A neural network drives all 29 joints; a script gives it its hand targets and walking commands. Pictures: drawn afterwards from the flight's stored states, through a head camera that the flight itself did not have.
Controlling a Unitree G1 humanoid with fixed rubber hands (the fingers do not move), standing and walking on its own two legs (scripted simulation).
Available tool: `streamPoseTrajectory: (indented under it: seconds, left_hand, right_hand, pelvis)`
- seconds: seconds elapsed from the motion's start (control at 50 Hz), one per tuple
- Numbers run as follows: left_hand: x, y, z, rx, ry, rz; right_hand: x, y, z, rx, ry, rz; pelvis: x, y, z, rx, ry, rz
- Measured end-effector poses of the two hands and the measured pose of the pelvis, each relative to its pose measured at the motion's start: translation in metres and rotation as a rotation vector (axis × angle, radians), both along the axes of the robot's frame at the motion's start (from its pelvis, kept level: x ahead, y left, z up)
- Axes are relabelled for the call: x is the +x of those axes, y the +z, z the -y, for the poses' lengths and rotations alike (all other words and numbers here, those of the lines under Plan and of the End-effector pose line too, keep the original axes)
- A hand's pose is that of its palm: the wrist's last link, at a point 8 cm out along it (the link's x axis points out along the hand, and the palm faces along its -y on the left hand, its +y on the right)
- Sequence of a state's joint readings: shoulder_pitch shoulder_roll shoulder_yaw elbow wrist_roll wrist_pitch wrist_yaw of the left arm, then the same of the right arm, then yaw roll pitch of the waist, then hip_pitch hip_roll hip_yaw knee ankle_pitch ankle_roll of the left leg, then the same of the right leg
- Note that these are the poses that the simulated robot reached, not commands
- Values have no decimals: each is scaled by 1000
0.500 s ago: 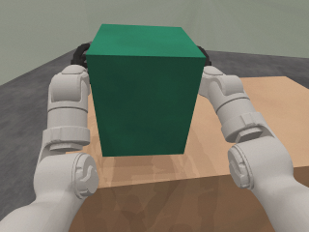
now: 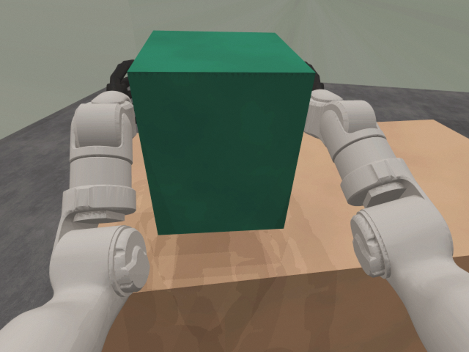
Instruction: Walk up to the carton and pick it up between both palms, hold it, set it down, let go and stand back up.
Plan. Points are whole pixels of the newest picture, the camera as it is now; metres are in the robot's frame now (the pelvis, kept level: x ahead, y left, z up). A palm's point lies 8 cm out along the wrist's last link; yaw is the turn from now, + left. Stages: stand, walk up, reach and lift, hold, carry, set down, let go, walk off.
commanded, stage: hold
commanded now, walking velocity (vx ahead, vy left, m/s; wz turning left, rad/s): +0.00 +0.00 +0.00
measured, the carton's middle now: (218, 130) +0.37 +0.00 +0.28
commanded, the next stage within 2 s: none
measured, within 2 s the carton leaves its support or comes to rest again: neither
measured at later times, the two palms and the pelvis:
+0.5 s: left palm (115, 97) +0.37 +0.15 +0.34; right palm (310, 98) +0.37 -0.14 +0.33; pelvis +0.00 +0.00 +0.00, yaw +0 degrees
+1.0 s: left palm (116, 97) +0.37 +0.15 +0.34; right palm (310, 99) +0.37 -0.14 +0.33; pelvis +0.00 +0.00 +0.00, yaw +0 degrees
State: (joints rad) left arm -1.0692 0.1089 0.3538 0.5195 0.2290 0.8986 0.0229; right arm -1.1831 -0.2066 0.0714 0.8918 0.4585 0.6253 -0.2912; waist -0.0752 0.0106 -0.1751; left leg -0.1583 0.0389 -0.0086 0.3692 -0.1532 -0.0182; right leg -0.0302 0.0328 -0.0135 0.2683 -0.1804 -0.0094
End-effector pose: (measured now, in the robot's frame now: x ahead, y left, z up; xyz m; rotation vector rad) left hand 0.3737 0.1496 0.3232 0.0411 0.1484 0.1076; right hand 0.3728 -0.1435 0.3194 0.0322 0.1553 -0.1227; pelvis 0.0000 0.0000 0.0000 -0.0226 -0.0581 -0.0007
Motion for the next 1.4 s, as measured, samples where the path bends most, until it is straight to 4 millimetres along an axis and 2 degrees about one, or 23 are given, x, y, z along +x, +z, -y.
streamPoseTrajectory:
  seconds: [0.22, 0.52, 1.4]
  left_hand:
    - [-1, 14, 3, -4, 3, -7]
    - [-1, 15, -4, -2, -3, -8]
    - [1, 13, -1, -1, 2, -13]
  right_hand:
    - [-1, 11, 3, 6, 1, -10]
    - [-2, 12, -3, -10, 0, -16]
    - [-1, 9, -1, 3, 0, -36]
  pelvis:
    - [-1, 0, 3, 2, -2, -17]
    - [-1, 0, 3, -2, 7, -17]
    - [1, 0, 0, -4, -2, -26]
